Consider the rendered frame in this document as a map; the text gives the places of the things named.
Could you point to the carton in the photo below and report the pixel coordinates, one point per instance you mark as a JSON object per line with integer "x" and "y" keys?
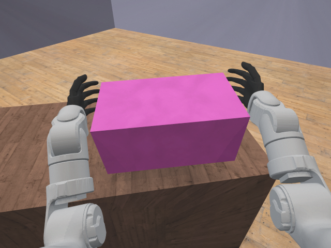
{"x": 168, "y": 122}

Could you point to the robot right forearm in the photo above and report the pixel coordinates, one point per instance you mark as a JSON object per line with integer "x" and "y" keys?
{"x": 288, "y": 156}

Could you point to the robot left hand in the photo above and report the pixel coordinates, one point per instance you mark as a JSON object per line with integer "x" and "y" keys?
{"x": 77, "y": 96}

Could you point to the robot left upper arm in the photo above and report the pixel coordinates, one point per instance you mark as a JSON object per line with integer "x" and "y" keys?
{"x": 79, "y": 226}

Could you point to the robot right hand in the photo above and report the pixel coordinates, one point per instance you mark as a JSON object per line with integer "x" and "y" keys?
{"x": 251, "y": 84}

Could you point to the robot right upper arm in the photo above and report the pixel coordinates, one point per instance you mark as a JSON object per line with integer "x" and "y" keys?
{"x": 303, "y": 210}

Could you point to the robot left forearm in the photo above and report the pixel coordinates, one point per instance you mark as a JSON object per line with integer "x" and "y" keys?
{"x": 68, "y": 160}

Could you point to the pedestal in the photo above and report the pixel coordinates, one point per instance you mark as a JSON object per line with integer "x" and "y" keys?
{"x": 209, "y": 205}

